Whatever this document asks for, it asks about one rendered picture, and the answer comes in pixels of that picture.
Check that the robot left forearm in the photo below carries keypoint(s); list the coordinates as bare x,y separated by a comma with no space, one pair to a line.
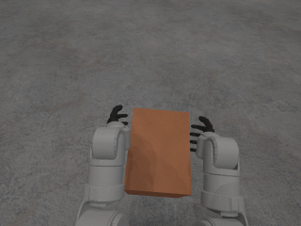
105,172

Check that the left robot hand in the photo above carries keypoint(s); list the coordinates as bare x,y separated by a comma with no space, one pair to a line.
114,116

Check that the right robot hand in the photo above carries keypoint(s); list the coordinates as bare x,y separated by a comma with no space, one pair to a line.
208,128

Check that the carton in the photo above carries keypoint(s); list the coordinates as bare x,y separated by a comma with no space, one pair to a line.
159,160

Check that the left robot upper arm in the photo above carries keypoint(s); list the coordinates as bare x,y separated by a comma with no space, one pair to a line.
95,216

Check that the robot right forearm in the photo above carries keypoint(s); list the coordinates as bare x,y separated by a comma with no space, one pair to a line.
221,183

